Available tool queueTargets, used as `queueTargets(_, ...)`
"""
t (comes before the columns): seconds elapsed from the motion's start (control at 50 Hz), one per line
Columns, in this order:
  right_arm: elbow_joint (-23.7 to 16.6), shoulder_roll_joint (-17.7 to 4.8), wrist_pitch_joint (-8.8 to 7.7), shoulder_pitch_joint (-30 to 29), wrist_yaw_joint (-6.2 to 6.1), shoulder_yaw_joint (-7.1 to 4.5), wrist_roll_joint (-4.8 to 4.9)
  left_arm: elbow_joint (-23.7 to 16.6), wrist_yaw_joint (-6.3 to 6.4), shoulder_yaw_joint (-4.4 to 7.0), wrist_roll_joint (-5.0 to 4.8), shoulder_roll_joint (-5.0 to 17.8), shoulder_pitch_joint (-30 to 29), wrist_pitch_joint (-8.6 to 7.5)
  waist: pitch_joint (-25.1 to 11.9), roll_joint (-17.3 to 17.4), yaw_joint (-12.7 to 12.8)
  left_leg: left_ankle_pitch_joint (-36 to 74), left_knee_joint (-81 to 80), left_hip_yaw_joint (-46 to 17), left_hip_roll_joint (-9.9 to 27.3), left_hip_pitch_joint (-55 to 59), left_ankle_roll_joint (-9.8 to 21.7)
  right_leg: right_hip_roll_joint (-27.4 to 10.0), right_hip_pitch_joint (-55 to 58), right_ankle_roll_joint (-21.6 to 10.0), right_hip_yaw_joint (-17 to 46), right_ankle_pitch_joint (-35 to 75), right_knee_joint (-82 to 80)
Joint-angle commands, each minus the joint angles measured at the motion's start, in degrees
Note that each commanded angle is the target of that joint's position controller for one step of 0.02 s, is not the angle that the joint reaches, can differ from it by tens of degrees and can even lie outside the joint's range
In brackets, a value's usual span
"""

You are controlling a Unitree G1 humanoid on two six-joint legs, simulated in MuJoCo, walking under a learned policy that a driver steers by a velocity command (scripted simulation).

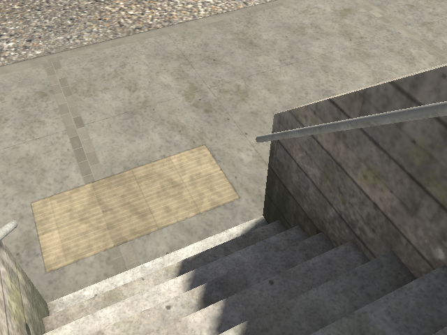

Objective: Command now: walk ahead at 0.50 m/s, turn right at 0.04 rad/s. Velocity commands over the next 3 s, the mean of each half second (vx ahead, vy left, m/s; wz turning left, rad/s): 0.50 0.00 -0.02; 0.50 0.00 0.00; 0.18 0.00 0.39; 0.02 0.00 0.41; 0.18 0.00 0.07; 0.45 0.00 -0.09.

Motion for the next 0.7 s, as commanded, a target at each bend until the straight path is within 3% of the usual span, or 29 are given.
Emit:
queueTargets(0.02,1.6,-7.3,4.27,9.8,-2.23,-3.26,0.87,-1.5,5.20,1.18,-5.03,0.7,-0.6,-1.53,7.5,1.0,-3.1,66.5,4.0,-16.7,11.7,8.8,5.3,0.9,6.3,-0.2,-4.1,-3.3,-18.3)
queueTargets(0.04,2.1,-6.4,4.58,9.6,-2.76,-3.16,1.15,1.4,5.01,2.16,-3.65,2.5,6.7,-1.33,8.1,2.0,0.1,67.1,12.2,-17.3,11.6,2.9,5.3,-1.5,15.4,-1.4,-3.4,-1.7,-23.9)
queueTargets(0.06,1.6,-6.5,4.65,6.8,-2.64,-3.71,0.48,5.6,4.81,3.69,-2.04,4.7,15.5,-0.05,7.5,0.0,3.9,49.6,23.4,-14.3,8.7,-12.1,4.4,-5.9,31.1,-2.7,-0.7,5.8,-23.1)
queueTargets(0.08,-0.4,-4.7,3.93,5.9,-1.97,-4.66,1.94,7.8,4.44,4.79,-1.16,8.6,25.6,0.84,0.1,-9.1,7.9,-7.3,47.9,-6.3,0.2,-38.5,1.1,-15.3,57.7,-8.5,6.3,31.8,-0.6)
queueTargets(0.1,-3.6,-4.8,3.70,7.0,-2.79,-3.87,3.23,9.2,3.66,4.94,-2.05,10.2,30.1,1.47,-11.6,-4.0,8.5,-15.6,56.4,-7.5,2.5,-50.7,0.9,-22.3,70.2,-11.3,9.4,32.2,17.4)
queueTargets(0.12,-4.3,-5.9,3.42,3.7,-2.54,-3.23,2.29,7.9,3.37,5.16,-3.92,9.3,29.5,2.00,-13.4,0.0,10.2,-8.2,51.6,-9.9,6.5,-55.2,1.2,-22.7,65.3,-13.3,10.7,10.7,14.6)
queueTargets(0.14,-5.8,-4.6,3.98,-1.7,-2.16,-2.72,1.02,7.7,4.27,6.85,-3.18,12.1,26.0,1.89,-12.3,-6.4,11.7,-1.8,50.3,-11.8,9.4,-56.9,-0.4,-26.5,55.2,-20.3,20.0,-22.7,6.7)
queueTargets(0.16,-5.7,-9.1,4.45,-5.0,-2.20,-4.19,0.62,5.3,4.73,4.84,-1.84,6.3,20.1,1.94,-6.1,5.0,8.4,14.6,40.1,-11.3,8.2,-52.2,-2.3,-20.4,39.6,-17.7,15.0,-39.8,0.7)
queueTargets(0.18,-6.5,-7.0,4.93,-9.4,-2.17,-4.12,-0.01,5.9,4.64,3.81,-0.68,4.7,20.5,1.18,0.0,0.4,8.6,22.5,34.9,-13.5,7.9,-49.1,-3.4,-19.8,26.2,-16.6,16.6,-38.6,2.7)
queueTargets(0.2,-9.7,-5.6,5.10,-16.0,-1.93,-3.57,1.33,3.4,5.35,0.95,-1.35,-1.6,12.2,0.74,10.5,7.6,3.9,38.6,6.5,-13.6,8.9,-35.2,-7.1,-15.2,1.6,-11.9,7.7,-34.4,-1.7)
queueTargets(0.22,-9.0,-3.1,5.70,-15.2,-1.32,-3.35,-0.14,3.3,5.42,1.17,-1.38,0.4,12.1,-0.04,10.9,5.3,3.1,47.0,0.3,-8.3,6.4,-21.4,-8.9,-12.9,-10.8,-10.7,4.9,-33.7,-0.4)
queueTargets(0.24,-3.7,-0.5,6.30,-6.3,-0.98,-3.02,-0.64,3.4,5.03,2.02,-0.48,4.0,13.6,-0.51,6.6,0.8,1.6,53.9,7.8,-5.5,4.6,-13.2,-8.9,-12.1,-13.0,-10.7,5.0,-26.5,3.6)
queueTargets(0.26,-3.2,-0.4,6.25,-2.5,-0.68,-3.16,-0.23,3.2,4.72,2.38,-1.11,4.5,13.6,-1.24,4.3,-0.2,0.0,61.2,6.4,-5.9,4.6,-13.0,-8.4,-11.4,-11.0,-10.0,4.4,-23.5,7.7)
queueTargets(0.28,-3.9,-3.0,6.05,-4.8,-0.62,-4.29,0.16,5.3,5.23,2.65,-2.85,4.1,15.2,-2.24,5.3,-5.3,1.0,66.3,2.8,-9.5,6.7,-21.0,-7.4,-10.1,-4.4,-9.0,6.3,-25.9,11.0)
queueTargets(0.32,-8.1,-4.8,5.61,-13.2,-0.35,-4.21,0.01,4.7,5.67,2.31,-4.22,2.3,11.7,-2.67,6.7,-5.6,1.6,80.9,-12.1,-8.4,8.9,-16.7,-7.2,-9.1,-6.8,-6.9,6.3,-42.7,15.2)
queueTargets(0.34,-8.0,-5.6,5.65,-15.4,-0.05,-4.52,-0.39,5.3,5.59,2.81,-3.83,3.7,13.0,-2.34,6.1,-5.7,3.5,80.2,-15.1,-7.6,9.1,-14.2,-7.1,-8.1,-6.3,-7.7,7.4,-45.8,15.5)
queueTargets(0.4,-10.8,-5.0,5.69,-22.3,0.06,-3.72,1.67,4.2,6.73,3.34,-1.89,4.6,14.5,-0.40,9.9,-5.7,8.3,74.0,-33.1,-6.3,10.6,-9.7,-7.1,-8.2,-3.1,-8.7,7.2,-45.1,22.2)
queueTargets(0.44,-11.4,-5.5,4.76,-24.2,0.58,-4.04,1.91,4.6,7.55,3.91,-0.86,5.9,18.0,0.57,10.1,-1.9,12.0,75.6,-37.1,-3.0,10.1,-4.8,-6.3,-9.0,-1.9,-10.0,8.0,-42.7,29.3)
queueTargets(0.48,-8.8,-7.6,4.64,-15.7,0.93,-4.98,2.14,4.8,7.72,4.45,-0.20,7.8,18.5,1.61,8.8,-1.6,10.4,62.9,-39.5,-1.5,10.9,2.2,-3.8,-9.1,-0.1,-11.4,9.0,-29.6,38.7)
queueTargets(0.5,-5.8,-9.4,4.32,-8.2,1.07,-6.29,4.10,6.0,9.60,4.44,1.89,6.9,18.6,3.06,8.7,1.0,6.9,58.5,-55.1,-8.4,15.8,3.8,-1.7,-8.2,3.1,-12.3,11.1,-31.4,50.0)
queueTargets(0.52,-2.7,-11.2,4.23,-1.2,1.26,-7.16,3.90,7.0,9.95,4.39,2.13,5.9,21.0,3.42,4.7,4.4,5.8,61.7,-57.2,-5.1,14.9,16.0,-2.0,-3.8,0.2,-12.3,7.6,-32.7,63.2)
queueTargets(0.54,-0.5,-13.3,4.13,5.8,1.68,-7.48,3.87,7.0,9.51,4.01,1.74,2.0,19.7,3.22,1.7,12.3,1.9,83.2,-48.3,-10.3,20.4,25.1,2.0,4.7,-12.2,-11.0,3.1,-60.0,91.5)
queueTargets(0.56,0.2,-13.8,3.70,6.1,2.85,-6.02,2.69,4.8,8.57,2.87,0.54,-3.1,24.3,2.14,-1.3,18.6,8.0,95.2,-20.6,-11.9,22.5,35.9,-1.3,8.4,-34.9,-9.7,1.9,-83.6,107.6)
queueTargets(0.58,1.8,-13.6,4.13,9.2,3.32,-6.20,5.10,2.7,9.10,2.61,-0.71,-2.1,21.2,1.51,-4.2,20.1,6.0,86.6,-22.6,-17.2,25.6,38.2,-4.1,7.0,-46.1,-10.0,3.9,-78.9,107.5)
queueTargets(0.6,2.2,-17.1,4.61,12.2,2.17,-7.39,5.51,0.2,9.45,3.16,-1.26,0.6,14.9,1.10,-5.5,23.8,2.2,48.3,-38.1,-33.0,33.3,37.6,2.3,7.6,-54.4,-8.0,4.7,-72.4,104.2)
queueTargets(0.62,0.3,-13.1,5.20,5.7,1.17,-5.93,4.22,0.5,9.11,4.01,1.04,4.0,6.4,2.10,3.8,10.1,2.7,19.3,-46.5,-34.0,31.6,25.0,2.5,4.0,-56.0,-7.1,8.1,-58.9,98.2)
queueTargets(0.66,-1.2,-10.6,4.16,-1.1,0.88,-4.15,1.64,1.5,8.33,4.29,1.36,3.3,4.5,3.60,12.7,8.3,7.2,17.5,-46.7,-31.4,28.4,6.0,1.0,2.3,-49.6,-4.0,7.3,-52.2,88.9)
queueTargets(0.68,-1.7,-6.6,2.91,-4.1,0.50,-2.51,1.38,2.1,7.59,3.84,1.15,0.7,7.2,3.20,14.0,0.8,10.1,17.3,-41.2,-24.7,23.6,-0.8,-1.1,2.3,-46.5,-2.1,11.9,-38.2,76.5)
queueTargets(0.7,-3.2,-3.8,1.86,-11.4,0.19,-0.82,1.56,2.2,6.79,2.68,0.67,-2.4,6.9,2.99,13.6,1.3,12.9,18.4,-41.4,-18.3,19.2,-13.9,-3.3,3.6,-35.7,0.4,7.6,-28.9,63.2)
